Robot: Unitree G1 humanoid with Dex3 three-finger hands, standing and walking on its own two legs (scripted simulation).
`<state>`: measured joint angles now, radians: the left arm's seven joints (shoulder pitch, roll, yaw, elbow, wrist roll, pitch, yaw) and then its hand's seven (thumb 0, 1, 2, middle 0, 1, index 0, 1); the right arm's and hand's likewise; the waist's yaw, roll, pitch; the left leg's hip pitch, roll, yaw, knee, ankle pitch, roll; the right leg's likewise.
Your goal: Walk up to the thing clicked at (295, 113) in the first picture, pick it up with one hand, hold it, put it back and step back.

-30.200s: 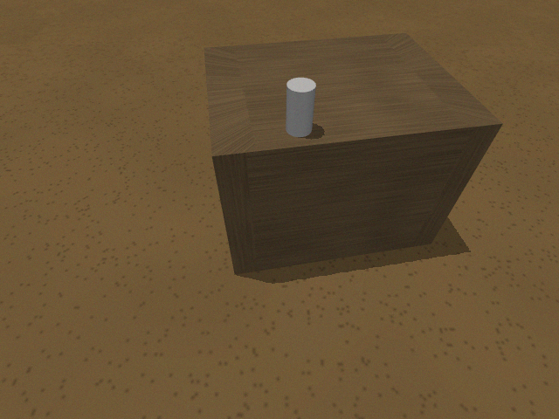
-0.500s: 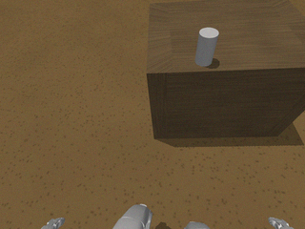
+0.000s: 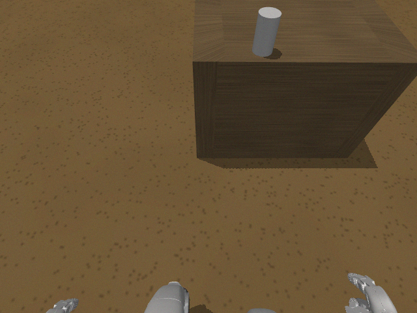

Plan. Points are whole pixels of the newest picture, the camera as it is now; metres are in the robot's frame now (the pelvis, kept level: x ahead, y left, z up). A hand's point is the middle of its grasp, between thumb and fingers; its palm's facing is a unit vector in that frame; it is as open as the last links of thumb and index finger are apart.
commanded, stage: step back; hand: right
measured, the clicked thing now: (265, 32) +1.01 -0.14 -0.03
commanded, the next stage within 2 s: stand in 1.16 s
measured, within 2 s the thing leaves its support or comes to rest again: neither
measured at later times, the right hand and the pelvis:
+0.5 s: hand out of the picture +0.00 -0.26 -0.14, palm faces -0.10 +0.93 -0.35, open 7.4 cm; pelvis -0.07 -0.01 +0.01, yaw +4 degrees
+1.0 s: hand out of the picture +0.09 -0.23 -0.13, palm faces -0.11 +0.93 -0.35, open 7.4 cm; pelvis -0.03 +0.01 +0.02, yaw +5 degrees
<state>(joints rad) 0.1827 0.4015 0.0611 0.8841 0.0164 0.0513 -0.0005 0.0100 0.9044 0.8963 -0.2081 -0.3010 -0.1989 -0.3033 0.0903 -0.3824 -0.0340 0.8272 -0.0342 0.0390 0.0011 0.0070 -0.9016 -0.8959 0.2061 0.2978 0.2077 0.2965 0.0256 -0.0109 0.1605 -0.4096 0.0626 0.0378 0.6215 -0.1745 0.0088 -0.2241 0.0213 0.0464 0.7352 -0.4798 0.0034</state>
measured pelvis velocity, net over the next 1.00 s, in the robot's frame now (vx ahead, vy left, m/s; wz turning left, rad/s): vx -0.03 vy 0.01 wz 0.09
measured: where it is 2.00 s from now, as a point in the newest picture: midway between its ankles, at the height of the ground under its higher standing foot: outside the picture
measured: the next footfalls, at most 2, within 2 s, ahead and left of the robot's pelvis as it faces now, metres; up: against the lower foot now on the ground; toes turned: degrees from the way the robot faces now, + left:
right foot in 0.02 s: -0.01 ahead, -0.13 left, +0.00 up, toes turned +4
left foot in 0.32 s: +0.00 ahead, +0.13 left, +0.00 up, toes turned +5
